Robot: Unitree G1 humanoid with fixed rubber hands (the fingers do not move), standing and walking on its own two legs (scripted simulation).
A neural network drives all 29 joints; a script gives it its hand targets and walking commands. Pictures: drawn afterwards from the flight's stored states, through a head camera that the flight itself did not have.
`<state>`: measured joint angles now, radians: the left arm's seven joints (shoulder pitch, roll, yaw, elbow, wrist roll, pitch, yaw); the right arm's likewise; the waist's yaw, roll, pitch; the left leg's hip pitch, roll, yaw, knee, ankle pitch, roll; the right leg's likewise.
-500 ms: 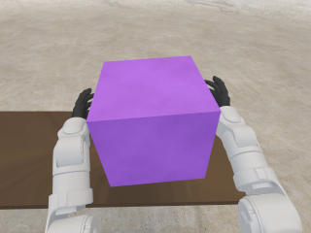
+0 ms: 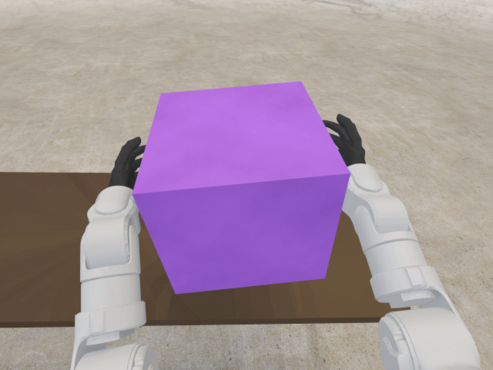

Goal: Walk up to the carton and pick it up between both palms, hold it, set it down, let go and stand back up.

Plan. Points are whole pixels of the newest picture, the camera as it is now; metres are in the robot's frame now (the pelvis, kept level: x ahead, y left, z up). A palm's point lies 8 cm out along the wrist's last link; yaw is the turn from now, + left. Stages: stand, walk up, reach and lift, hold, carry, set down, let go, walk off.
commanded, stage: hold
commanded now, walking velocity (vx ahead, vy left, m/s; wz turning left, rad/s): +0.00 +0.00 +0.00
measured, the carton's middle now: (240, 183) +0.40 +0.00 +0.15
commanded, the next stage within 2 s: none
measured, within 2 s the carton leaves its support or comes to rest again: neither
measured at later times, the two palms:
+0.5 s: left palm (125, 185) +0.35 +0.18 +0.19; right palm (351, 167) +0.36 -0.17 +0.21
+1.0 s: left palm (128, 185) +0.35 +0.18 +0.19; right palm (350, 168) +0.36 -0.17 +0.20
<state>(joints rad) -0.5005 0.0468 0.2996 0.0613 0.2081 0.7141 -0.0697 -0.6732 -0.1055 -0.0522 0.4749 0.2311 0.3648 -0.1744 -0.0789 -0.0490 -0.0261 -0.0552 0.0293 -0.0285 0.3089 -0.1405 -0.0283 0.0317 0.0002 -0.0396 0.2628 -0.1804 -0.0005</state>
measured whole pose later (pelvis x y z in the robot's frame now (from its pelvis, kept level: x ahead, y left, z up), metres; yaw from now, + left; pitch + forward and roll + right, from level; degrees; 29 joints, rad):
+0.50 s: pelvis -0.01 +0.00 +0.00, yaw -1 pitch -7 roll +0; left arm -0.55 0.04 0.31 0.14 0.23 0.71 -0.07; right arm -0.71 -0.10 -0.08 0.56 0.22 0.35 -0.16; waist -0.07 -0.04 -0.03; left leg -0.05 0.02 -0.02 0.30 -0.13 -0.02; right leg 0.02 -0.01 -0.03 0.27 -0.18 0.01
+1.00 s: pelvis +0.00 +0.01 +0.00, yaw +0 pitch -6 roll -1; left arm -0.52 0.04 0.28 0.10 0.23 0.71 -0.06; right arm -0.68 -0.11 -0.07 0.52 0.24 0.35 -0.16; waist -0.08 -0.04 -0.03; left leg -0.06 0.02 -0.02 0.32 -0.15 -0.02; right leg 0.03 -0.01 -0.03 0.27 -0.18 0.01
